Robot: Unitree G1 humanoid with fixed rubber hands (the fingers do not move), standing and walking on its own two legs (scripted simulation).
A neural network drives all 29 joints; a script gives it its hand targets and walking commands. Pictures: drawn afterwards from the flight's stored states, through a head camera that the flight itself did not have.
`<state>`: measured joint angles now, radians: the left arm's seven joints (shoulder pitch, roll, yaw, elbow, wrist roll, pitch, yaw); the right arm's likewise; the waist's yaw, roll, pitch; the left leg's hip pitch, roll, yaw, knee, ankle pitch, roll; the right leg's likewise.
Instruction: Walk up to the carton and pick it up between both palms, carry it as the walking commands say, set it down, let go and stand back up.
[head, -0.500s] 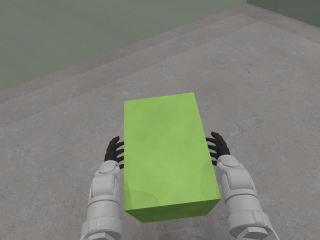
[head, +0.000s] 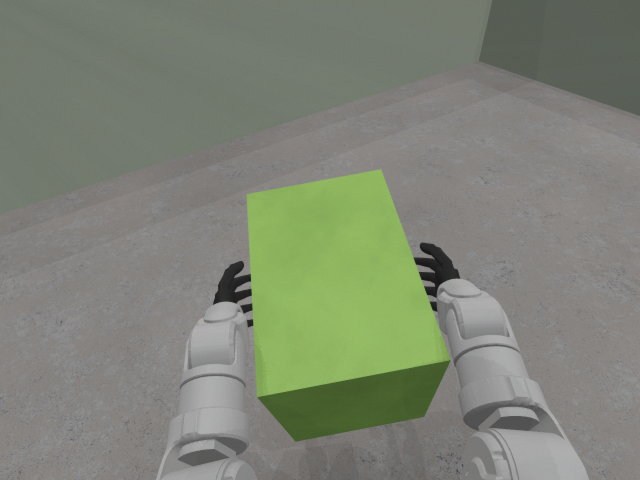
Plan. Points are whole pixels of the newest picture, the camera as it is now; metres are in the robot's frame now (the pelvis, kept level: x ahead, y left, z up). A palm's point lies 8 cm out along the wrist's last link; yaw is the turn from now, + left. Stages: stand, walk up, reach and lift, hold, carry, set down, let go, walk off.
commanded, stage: reach and lift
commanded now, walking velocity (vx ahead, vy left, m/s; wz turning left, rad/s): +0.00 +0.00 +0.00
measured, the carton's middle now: (337, 308) +0.36 +0.04 +0.00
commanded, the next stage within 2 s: hold in 1.74 s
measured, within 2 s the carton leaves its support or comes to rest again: neither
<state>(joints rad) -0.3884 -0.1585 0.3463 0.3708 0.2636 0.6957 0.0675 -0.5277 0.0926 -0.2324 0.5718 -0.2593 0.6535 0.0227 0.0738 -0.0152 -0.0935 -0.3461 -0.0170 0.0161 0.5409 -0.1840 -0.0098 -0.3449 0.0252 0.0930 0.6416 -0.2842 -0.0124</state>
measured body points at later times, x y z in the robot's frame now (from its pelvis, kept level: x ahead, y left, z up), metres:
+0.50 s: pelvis +0.02 +0.00 +0.01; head -0.03 -0.01 +0.45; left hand +0.33 +0.17 +0.06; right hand +0.35 -0.12 +0.05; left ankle +0.07 +0.13 -0.73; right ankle +0.04 -0.11 -0.73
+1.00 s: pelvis +0.01 +0.00 +0.01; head -0.04 -0.01 +0.45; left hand +0.32 +0.17 +0.06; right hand +0.34 -0.13 +0.05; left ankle +0.07 +0.13 -0.73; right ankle +0.04 -0.11 -0.73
